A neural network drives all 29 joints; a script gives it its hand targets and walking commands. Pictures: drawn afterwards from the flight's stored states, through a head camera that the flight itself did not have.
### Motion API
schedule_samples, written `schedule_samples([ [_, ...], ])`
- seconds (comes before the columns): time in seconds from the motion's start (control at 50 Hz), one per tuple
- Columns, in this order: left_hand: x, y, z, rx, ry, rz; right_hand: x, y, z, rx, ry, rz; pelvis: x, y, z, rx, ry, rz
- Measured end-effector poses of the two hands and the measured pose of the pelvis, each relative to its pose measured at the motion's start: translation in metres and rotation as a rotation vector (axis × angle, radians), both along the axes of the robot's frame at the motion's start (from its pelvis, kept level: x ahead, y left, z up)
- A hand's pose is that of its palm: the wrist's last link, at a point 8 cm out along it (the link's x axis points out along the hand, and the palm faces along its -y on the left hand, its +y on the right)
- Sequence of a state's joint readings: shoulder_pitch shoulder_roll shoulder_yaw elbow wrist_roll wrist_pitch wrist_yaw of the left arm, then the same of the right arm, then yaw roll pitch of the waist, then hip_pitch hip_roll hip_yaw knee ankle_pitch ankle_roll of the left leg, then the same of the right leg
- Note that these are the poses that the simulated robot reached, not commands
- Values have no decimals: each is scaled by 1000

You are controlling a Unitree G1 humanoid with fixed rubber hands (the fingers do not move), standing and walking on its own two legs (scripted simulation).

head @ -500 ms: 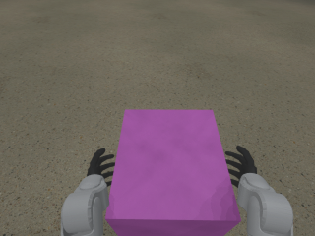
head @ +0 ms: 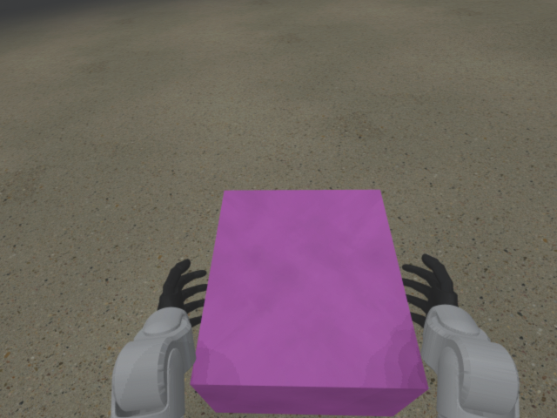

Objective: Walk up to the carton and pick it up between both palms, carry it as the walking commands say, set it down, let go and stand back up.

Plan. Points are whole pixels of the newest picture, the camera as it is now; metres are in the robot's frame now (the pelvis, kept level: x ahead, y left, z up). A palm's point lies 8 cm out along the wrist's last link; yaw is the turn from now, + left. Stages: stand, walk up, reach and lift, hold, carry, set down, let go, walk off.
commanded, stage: carry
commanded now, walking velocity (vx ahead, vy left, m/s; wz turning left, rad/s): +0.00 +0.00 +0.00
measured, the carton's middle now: (302, 295) +0.32 +0.00 +0.02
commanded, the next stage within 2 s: hold in 0.70 s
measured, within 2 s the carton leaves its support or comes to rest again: neither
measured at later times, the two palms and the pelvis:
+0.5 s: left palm (180, 329) +0.25 +0.17 +0.05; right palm (420, 323) +0.26 -0.16 +0.04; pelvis +0.00 +0.00 +0.00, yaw +0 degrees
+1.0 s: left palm (191, 326) +0.26 +0.16 +0.03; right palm (430, 324) +0.25 -0.17 +0.05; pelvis +0.00 +0.01 +0.00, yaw -3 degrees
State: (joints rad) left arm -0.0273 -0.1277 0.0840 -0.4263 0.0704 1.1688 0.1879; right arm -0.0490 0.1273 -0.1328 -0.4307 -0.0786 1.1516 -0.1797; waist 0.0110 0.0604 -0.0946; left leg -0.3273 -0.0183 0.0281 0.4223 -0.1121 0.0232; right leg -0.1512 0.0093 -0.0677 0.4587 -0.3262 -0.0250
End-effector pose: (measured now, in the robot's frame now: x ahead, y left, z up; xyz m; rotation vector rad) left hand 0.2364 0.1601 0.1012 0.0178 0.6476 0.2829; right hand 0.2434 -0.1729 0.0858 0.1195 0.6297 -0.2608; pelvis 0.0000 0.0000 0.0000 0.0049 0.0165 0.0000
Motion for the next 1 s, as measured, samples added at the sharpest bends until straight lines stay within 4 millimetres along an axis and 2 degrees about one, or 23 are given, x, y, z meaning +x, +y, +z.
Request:
schedule_samples([
  [0.16, 5, 3, -15, -18, 20, -1, 6, 2, -7, -34, 21, 11, 2, 0, 0, 0, 3, 0],
  [0.32, 5, 9, -52, -18, 101, -6, 8, 8, -42, -74, 105, 56, 2, 1, 0, -2, 1, 0],
  [0.38, 5, 10, -59, -11, 104, -7, 9, 9, -52, -72, 111, 65, 1, 1, 0, -2, 1, 0],
  [0.54, 13, 10, -50, 18, 27, -12, 17, 9, -47, -58, 36, 66, 2, 1, 0, -1, 1, 0],
  [0.74, 15, 12, -51, 16, 33, -12, 20, 11, -48, -60, 41, 67, 4, 3, -1, -4, 4, 0],
  [0.86, 18, 10, -70, -31, 55, -29, 17, 8, -56, -125, 72, 70, 7, 3, 0, 5, -8, -32],
  [1.0, 25, 1, -69, -85, -18, -75, 7, 1, -36, -190, 17, 24, 5, 7, 1, 6, -42, -50],
])
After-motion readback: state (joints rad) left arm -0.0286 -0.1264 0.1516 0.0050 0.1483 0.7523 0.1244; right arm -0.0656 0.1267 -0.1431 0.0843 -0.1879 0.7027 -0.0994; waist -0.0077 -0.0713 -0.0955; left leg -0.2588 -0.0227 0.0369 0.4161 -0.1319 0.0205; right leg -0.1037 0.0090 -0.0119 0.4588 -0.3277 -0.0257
